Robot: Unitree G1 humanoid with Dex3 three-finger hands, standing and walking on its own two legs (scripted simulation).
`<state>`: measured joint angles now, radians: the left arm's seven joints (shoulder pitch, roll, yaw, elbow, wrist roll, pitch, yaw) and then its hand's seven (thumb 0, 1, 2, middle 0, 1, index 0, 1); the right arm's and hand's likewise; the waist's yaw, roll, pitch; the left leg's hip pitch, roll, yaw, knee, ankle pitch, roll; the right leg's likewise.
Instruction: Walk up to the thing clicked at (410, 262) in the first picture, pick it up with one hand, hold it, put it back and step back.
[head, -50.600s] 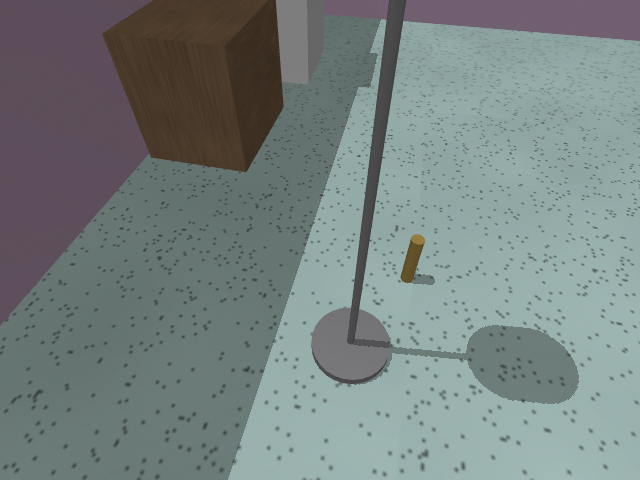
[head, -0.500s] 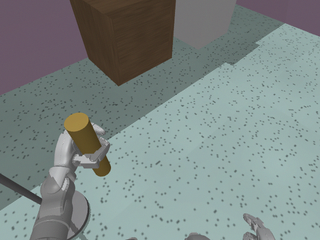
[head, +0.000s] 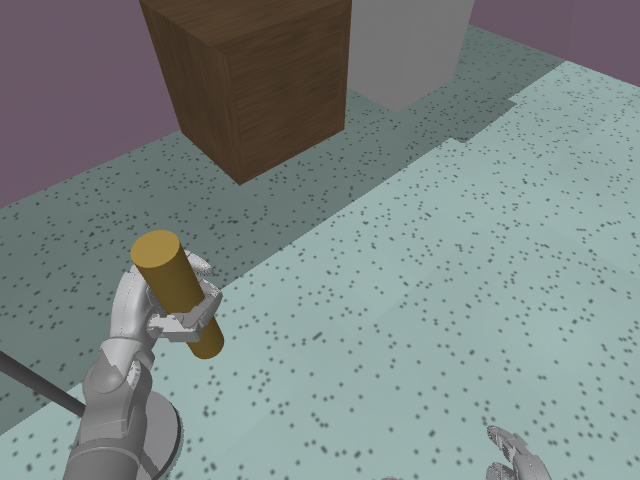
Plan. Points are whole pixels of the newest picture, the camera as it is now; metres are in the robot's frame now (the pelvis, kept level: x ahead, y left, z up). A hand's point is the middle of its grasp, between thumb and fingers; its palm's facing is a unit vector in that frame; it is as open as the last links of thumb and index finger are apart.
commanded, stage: hold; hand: left
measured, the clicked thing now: (186, 304) +0.33 +0.18 +0.05
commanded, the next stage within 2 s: crouch in 1.96 s
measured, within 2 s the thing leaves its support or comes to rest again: neither
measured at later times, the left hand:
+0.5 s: hand (186, 304) +0.32 +0.17 +0.06, palm faces -0.05 -1.00 +0.01, open 6.5 cm
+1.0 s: hand (187, 304) +0.32 +0.17 +0.06, palm faces -0.05 -1.00 +0.01, open 6.5 cm
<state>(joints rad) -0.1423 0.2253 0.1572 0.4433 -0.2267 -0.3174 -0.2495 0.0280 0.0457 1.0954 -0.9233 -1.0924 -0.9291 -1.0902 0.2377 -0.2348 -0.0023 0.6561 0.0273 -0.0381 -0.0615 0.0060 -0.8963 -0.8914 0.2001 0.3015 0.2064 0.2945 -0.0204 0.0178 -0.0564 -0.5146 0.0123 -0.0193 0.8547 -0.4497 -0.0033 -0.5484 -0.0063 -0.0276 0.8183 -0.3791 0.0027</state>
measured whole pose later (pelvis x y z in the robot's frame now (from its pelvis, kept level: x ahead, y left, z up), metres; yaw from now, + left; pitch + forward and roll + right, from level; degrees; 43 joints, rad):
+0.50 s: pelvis +0.00 +0.00 +0.00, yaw +0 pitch +6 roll -1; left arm -0.15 0.23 0.16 0.45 -0.22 -0.33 -0.25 0.03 0.05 1.09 -0.92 -1.10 -0.92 -1.10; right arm 0.24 -0.23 0.00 0.66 0.03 -0.05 -0.05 0.01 -0.89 -0.89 0.20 0.30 0.21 0.29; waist -0.02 0.02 -0.05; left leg -0.51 0.01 -0.02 0.85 -0.44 0.00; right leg -0.54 -0.01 -0.03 0.81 -0.37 0.01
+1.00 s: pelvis +0.00 +0.01 +0.00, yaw +0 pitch +6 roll -1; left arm -0.15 0.22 0.15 0.46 -0.22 -0.33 -0.24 0.03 0.05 1.09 -0.91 -1.11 -0.92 -1.11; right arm 0.24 -0.23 0.00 0.66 0.03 -0.05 -0.04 0.01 -0.89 -0.89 0.20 0.30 0.21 0.29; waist -0.02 0.02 -0.05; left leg -0.52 0.01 -0.02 0.86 -0.44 0.01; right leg -0.55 -0.01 -0.03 0.81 -0.37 0.01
